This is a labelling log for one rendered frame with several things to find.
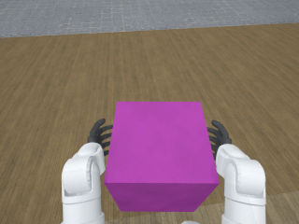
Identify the carton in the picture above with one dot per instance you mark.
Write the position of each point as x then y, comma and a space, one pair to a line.
160, 157

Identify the left robot hand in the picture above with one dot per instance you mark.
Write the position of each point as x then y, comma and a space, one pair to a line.
96, 137

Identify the left robot forearm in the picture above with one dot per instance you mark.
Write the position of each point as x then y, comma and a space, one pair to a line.
81, 186

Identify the right robot hand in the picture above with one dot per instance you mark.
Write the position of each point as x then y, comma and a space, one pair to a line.
221, 139

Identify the right robot forearm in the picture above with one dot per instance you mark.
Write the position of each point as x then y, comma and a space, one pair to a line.
244, 186

